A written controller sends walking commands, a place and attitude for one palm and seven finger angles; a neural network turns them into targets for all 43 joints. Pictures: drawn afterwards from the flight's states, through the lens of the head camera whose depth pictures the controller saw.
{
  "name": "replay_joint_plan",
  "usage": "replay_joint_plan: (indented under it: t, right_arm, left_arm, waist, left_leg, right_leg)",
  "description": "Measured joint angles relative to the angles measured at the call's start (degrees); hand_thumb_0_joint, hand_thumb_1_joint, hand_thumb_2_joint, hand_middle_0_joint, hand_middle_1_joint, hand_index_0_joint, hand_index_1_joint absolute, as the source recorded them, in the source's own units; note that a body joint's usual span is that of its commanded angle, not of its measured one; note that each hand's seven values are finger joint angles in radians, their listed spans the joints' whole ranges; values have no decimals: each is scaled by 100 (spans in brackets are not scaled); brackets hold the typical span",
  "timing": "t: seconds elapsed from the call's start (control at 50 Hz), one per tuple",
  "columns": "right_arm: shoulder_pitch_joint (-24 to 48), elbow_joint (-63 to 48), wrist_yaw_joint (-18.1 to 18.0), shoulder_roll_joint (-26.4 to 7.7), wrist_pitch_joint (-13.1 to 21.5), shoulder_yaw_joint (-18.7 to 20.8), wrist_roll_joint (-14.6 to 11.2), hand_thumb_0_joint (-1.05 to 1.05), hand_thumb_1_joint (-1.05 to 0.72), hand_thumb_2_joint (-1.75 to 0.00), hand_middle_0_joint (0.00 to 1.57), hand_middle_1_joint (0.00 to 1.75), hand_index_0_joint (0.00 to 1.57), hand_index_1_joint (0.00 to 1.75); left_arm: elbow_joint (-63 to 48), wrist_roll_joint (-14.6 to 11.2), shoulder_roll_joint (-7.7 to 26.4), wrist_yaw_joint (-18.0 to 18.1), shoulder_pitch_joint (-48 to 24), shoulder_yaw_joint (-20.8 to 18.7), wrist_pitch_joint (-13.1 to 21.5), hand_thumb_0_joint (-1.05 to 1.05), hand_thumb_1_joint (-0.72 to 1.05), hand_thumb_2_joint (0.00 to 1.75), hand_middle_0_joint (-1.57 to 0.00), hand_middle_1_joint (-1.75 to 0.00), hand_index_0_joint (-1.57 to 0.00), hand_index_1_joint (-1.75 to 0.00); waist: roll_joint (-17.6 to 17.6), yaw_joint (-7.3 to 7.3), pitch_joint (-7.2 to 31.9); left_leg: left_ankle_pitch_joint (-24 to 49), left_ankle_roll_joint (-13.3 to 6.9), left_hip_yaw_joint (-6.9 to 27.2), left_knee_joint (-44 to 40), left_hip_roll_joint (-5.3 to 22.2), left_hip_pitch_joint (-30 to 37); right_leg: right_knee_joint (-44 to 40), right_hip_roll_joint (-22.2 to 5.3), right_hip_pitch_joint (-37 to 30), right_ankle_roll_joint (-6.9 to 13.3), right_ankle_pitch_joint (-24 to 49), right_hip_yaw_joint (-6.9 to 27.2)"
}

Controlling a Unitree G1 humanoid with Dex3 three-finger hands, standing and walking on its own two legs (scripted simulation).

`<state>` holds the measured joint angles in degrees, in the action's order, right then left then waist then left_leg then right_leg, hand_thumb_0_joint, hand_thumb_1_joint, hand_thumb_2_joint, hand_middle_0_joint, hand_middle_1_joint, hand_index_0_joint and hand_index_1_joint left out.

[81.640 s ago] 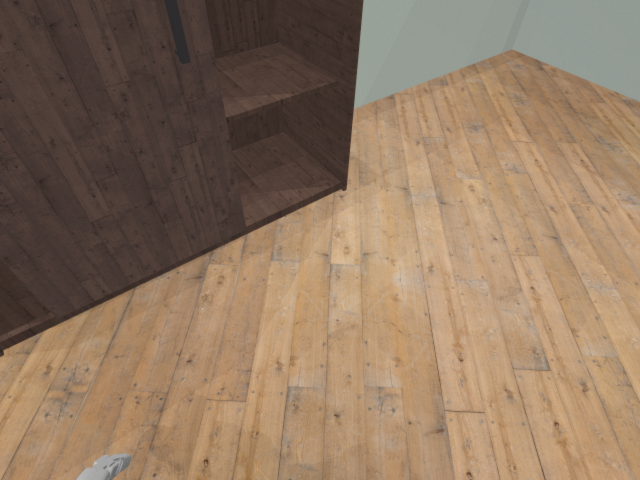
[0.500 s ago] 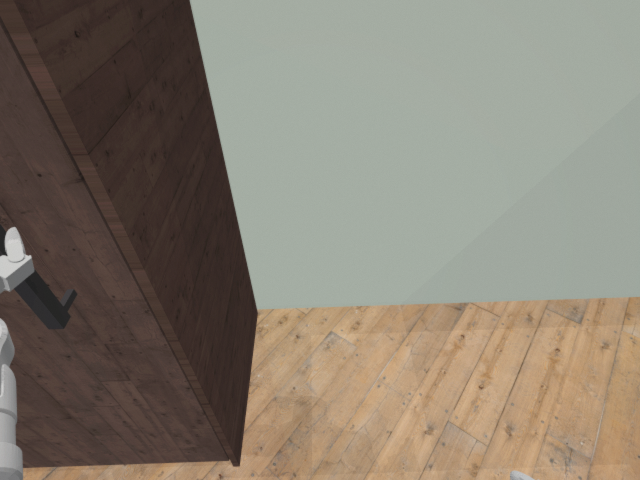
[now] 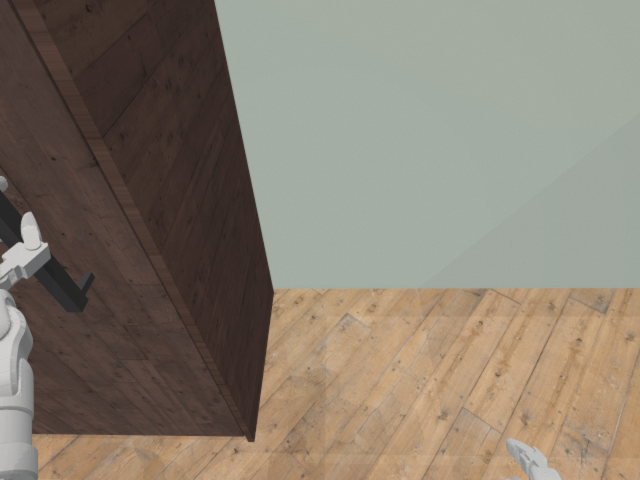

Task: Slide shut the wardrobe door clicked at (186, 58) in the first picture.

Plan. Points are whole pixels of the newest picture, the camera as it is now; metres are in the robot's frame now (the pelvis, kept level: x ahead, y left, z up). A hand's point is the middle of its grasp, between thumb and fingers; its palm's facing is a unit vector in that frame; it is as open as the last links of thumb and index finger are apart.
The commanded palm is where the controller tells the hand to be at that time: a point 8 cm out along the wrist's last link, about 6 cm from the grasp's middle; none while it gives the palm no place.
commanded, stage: stop walking and hold the door there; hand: left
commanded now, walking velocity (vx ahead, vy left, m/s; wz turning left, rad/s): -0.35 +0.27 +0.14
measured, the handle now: (20, 214) +0.35 +0.39 +0.18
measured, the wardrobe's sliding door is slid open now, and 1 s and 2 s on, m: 0.00 0.00 0.00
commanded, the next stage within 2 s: loosen the grip on the handle in 1.52 s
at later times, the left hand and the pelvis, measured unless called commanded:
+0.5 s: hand (23, 248) +0.30 +0.36 +0.17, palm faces +0.49 -0.84 -0.23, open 7.2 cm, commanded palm +0.26 +0.38 +0.16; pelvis -0.07 +0.08 +0.00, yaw +0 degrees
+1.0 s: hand (27, 247) +0.31 +0.36 +0.17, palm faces +0.46 -0.87 -0.18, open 7.0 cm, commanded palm +0.27 +0.37 +0.16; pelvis -0.06 +0.08 +0.01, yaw -1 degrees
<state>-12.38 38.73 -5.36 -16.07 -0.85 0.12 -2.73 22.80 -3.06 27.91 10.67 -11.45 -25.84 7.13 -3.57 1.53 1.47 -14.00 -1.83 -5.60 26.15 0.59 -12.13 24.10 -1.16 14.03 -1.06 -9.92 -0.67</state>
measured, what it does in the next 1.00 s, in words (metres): steps to the left: right foot, then left foot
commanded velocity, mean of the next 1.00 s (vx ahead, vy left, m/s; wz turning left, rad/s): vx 0.00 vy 0.01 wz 0.03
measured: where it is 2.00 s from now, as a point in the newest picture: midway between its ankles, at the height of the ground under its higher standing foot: outside the picture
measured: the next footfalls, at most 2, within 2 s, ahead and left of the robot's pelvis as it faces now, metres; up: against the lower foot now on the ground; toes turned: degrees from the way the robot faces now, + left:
right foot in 0.54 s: -0.07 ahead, -0.02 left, +0.00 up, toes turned -4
left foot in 0.66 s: +0.01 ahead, +0.17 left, +0.00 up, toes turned +1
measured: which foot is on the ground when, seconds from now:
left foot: down 0.00-0.56, up 0.58-0.64, down 0.66-1.00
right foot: down 0.00-0.22, up 0.24-0.52, down 0.54-0.68, up 0.70-1.00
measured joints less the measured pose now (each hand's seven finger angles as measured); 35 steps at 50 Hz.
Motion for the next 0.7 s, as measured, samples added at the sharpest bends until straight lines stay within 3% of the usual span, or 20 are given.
replay_joint_plan:
  t: [0.12,0.18,0.22,0.24,0.3,0.34,0.38,0.44,0.5,0.54,0.56,0.58,0.62,0.64,0.66,0.7]
  right_arm:
    - [258,-89,12,-231,-186,155,-28,1,-91,-90,20,30,21,30]
    - [305,-45,5,-293,-188,188,-40,1,-91,-90,20,30,21,30]
    - [357,1,-8,-259,-190,157,-27,1,-91,-90,20,30,20,30]
    - [384,-16,-19,-221,-199,133,-29,1,-91,-90,20,30,20,30]
    - [344,-160,-45,-72,-124,71,-34,1,-91,-90,20,30,20,30]
    - [277,-156,-17,39,-5,15,-39,1,-91,-90,20,30,20,30]
    - [197,-91,37,175,86,-61,-50,1,-91,-90,20,30,20,30]
    - [73,44,78,370,167,-219,-3,1,-91,-90,20,30,21,30]
    - [-64,153,89,476,233,-333,109,1,-90,-90,20,30,21,30]
    - [-146,162,120,457,277,-338,176,1,-90,-90,21,30,21,30]
    - [-150,160,148,391,291,-322,191,1,-90,-90,21,30,21,30]
    - [-137,184,179,318,291,-311,185,1,-90,-90,21,30,21,30]
    - [-131,251,213,217,253,-280,131,1,-90,-90,21,30,21,30]
    - [-166,269,213,183,242,-256,111,1,-90,-90,21,30,21,30]
    - [-211,276,199,142,246,-243,108,1,-90,-90,21,30,21,30]
    - [-172,326,153,99,244,-185,118,1,-90,-90,21,30,21,30]
  left_arm:
    - [-93,35,-56,-75,-352,121,4,-10,63,83,-40,-135,-9,-126]
    - [-174,73,-98,-161,-627,320,-9,-10,62,82,-41,-136,-11,-126]
    - [-206,89,-73,-237,-743,420,35,-11,61,81,-42,-137,-12,-126]
    - [-189,90,-31,-280,-750,436,96,-11,61,80,-43,-138,-13,-126]
    - [-136,32,-38,-261,-763,509,120,-11,60,78,-44,-139,-15,-127]
    - [-77,-3,-137,-205,-848,584,63,-10,60,78,-43,-138,-15,-127]
    - [-54,-46,-209,-188,-949,658,-42,-9,61,78,-42,-138,-15,-128]
    - [-40,-78,-258,-147,-1068,759,-189,-8,63,77,-40,-138,-14,-129]
    - [18,-91,-290,-110,-1083,808,-282,-7,65,77,-38,-138,-13,-130]
    - [88,-116,-308,-113,-1103,830,-331,-7,65,76,-38,-137,-13,-130]
    - [124,-120,-336,-123,-1141,834,-340,-7,65,76,-38,-137,-13,-131]
    - [143,-117,-351,-142,-1176,845,-340,-7,65,76,-38,-137,-13,-131]
    - [92,-104,-369,-198,-1191,866,-334,-7,65,76,-38,-137,-13,-132]
    - [41,-104,-399,-220,-1197,889,-334,-7,65,76,-39,-137,-13,-132]
    - [-14,-108,-429,-234,-1203,913,-320,-6,65,77,-40,-137,-13,-132]
    - [-124,-129,-454,-227,-1191,927,-285,-6,66,79,-41,-138,-13,-132]
  waist:
    - [-136,-65,-220]
    - [-43,-177,-296]
    - [136,-229,-373]
    - [195,-222,-400]
    - [103,-164,-456]
    - [-24,-154,-483]
    - [-43,-120,-476]
    - [70,-72,-427]
    - [163,-60,-334]
    - [160,-86,-279]
    - [69,-112,-307]
    - [-7,-116,-344]
    - [-25,-26,-363]
    - [9,2,-333]
    - [44,-7,-280]
    - [228,-105,-296]
  left_leg:
    - [-275,81,258,707,-63,-542]
    - [-255,89,268,812,-102,-684]
    - [86,-105,107,662,-272,-638]
    - [80,-218,24,608,-329,-610]
    - [122,-394,-162,431,-304,-553]
    - [262,-445,-176,257,-274,-512]
    - [399,-476,-208,71,-290,-465]
    - [575,-478,-291,-222,-374,-378]
    - [796,-290,-370,-693,-503,-215]
    - [865,117,-383,-820,-579,-226]
    - [790,429,-349,-614,-532,-344]
    - [606,574,-252,-162,-482,-531]
    - [-3,400,124,661,-386,-740]
    - [-146,295,286,671,-311,-698]
    - [67,200,376,438,-191,-585]
    - [329,-85,293,364,-294,-522]
  right_leg:
    - [260,-95,318,-92,22,-98]
    - [501,-325,487,-226,-28,-160]
    - [694,-540,589,-282,-77,-89]
    - [851,-593,680,-208,-259,-23]
    - [2222,-441,1064,-14,-1469,37]
    - [2862,-293,1103,6,-1686,-59]
    - [2968,-195,968,-16,-1662,-169]
    - [2406,-75,546,12,-1591,-232]
    - [1174,30,-90,141,-1513,-263]
    - [203,82,-532,322,-1151,-300]
    - [-22,111,-594,389,-713,-331]
    - [-41,143,-593,398,-536,-355]
    - [88,204,-545,341,-560,-271]
    - [190,219,-509,298,-636,-238]
    - [367,229,-440,256,-752,-240]
    - [911,118,-253,207,-1043,-137]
